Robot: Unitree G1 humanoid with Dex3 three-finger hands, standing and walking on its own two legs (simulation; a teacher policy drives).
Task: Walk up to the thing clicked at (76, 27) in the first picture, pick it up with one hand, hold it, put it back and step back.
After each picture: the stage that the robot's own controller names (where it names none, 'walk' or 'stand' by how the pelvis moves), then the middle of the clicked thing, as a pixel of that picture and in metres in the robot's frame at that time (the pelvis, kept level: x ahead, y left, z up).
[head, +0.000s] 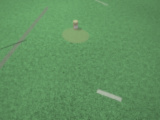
stand; (75, 24) +1.77 +0.07 -0.72
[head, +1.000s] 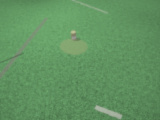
walk; (73, 35) +1.63 +0.20 -0.71
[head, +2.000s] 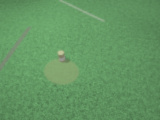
walk; (61, 56) +1.09 +0.28 -0.71
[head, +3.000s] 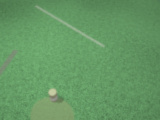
walk; (53, 95) +0.66 +0.23 -0.70
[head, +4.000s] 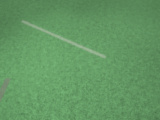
walk; out of the picture +0.37 +0.22 -0.69
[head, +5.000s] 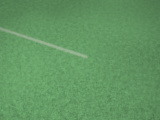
stand; out of the picture +0.33 +0.20 -0.69
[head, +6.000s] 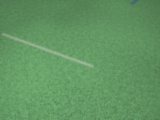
stand; out of the picture +0.30 +0.18 -0.72
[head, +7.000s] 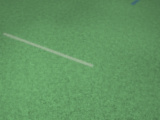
stand; out of the picture +0.32 +0.19 -0.73
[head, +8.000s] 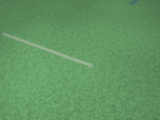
stand; out of the picture +0.31 +0.20 -0.72
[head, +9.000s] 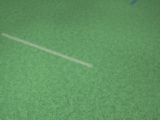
stand; out of the picture +0.30 +0.20 -0.73
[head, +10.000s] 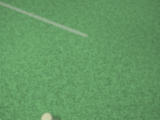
go down; (47, 119) +0.33 +0.20 -0.63
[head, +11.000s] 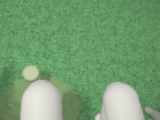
go down; (32, 75) +0.38 +0.22 -0.30
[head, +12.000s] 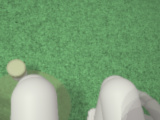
close in; (17, 71) +0.38 +0.23 -0.26
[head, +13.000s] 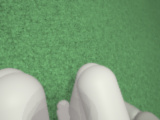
close; out of the picture +0.37 +0.25 -0.21
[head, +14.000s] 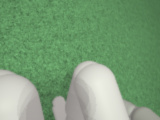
close; out of the picture +0.36 +0.26 -0.21
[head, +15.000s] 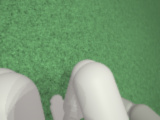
lift; out of the picture +0.36 +0.25 -0.22
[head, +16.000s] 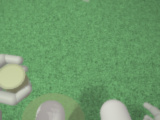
lift; (16, 83) +0.32 +0.20 +0.01
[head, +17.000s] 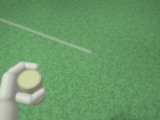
hold; (32, 88) +0.32 +0.17 +0.03
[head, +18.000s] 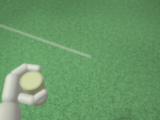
hold; (35, 89) +0.32 +0.17 +0.02
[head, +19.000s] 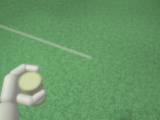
hold; (33, 90) +0.32 +0.17 +0.03
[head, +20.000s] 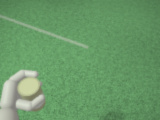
crouch; (32, 95) +0.31 +0.17 -0.02
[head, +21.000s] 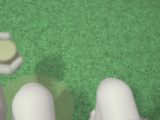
lower; (8, 57) +0.41 +0.22 -0.09
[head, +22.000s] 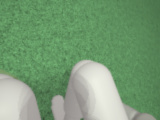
lower; out of the picture +0.40 +0.27 -0.21
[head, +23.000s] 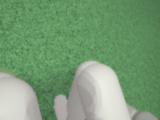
lower; out of the picture +0.38 +0.28 -0.21
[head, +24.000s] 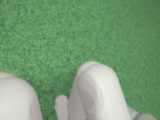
lower; out of the picture +0.37 +0.27 -0.21
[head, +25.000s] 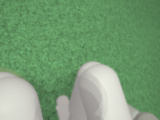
lower; out of the picture +0.37 +0.27 -0.20
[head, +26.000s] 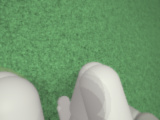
open; out of the picture +0.37 +0.27 -0.22
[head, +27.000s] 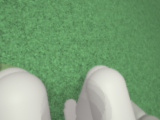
stand; out of the picture +0.37 +0.26 -0.23
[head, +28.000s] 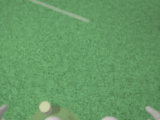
stand; (46, 108) +0.36 +0.20 -0.55
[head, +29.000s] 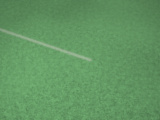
stand; out of the picture +0.33 +0.19 -0.66
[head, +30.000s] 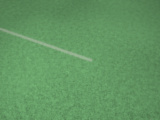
stand; out of the picture +0.33 +0.19 -0.66
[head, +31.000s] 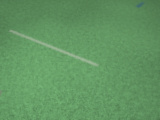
stand; out of the picture +0.34 +0.17 -0.71
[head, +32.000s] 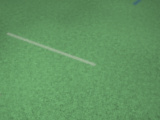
stand; out of the picture +0.34 +0.19 -0.72
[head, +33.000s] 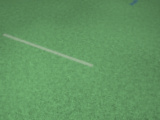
stand; out of the picture +0.32 +0.21 -0.73
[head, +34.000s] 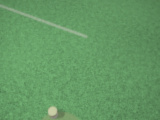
walk; (53, 112) +0.39 +0.16 -0.71
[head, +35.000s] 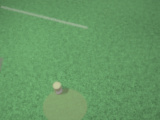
walk; (57, 88) +0.65 +0.24 -0.70
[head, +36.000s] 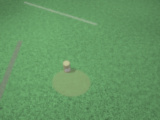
stand; (66, 66) +0.97 +0.18 -0.70
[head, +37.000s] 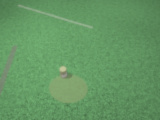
stand; (63, 72) +0.92 +0.17 -0.72
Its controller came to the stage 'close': yes
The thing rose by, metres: 0.72
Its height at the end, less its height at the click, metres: +0.00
